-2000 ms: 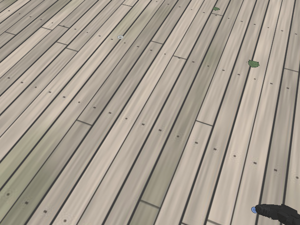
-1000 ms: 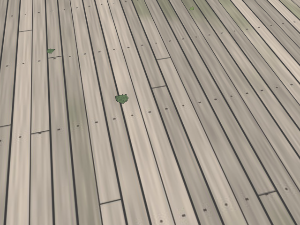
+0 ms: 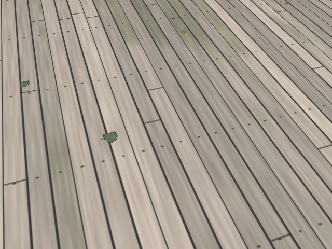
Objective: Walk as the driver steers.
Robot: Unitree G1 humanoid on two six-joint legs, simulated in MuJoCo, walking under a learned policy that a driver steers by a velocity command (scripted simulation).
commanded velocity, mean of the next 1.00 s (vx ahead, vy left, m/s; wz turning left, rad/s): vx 0.46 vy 0.00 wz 0.15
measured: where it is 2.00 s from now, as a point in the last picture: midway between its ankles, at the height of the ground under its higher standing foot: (123, 148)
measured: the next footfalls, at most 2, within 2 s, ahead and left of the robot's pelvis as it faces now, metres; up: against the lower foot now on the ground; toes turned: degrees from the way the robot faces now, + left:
right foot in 0.46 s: +0.40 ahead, -0.12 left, +0.00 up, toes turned -1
left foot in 1.00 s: +0.68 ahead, +0.14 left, +0.00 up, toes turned +15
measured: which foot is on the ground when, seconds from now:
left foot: down 0.00-0.46, up 0.48-0.98, down 1.00-1.00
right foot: up 0.00-0.44, down 0.46-1.00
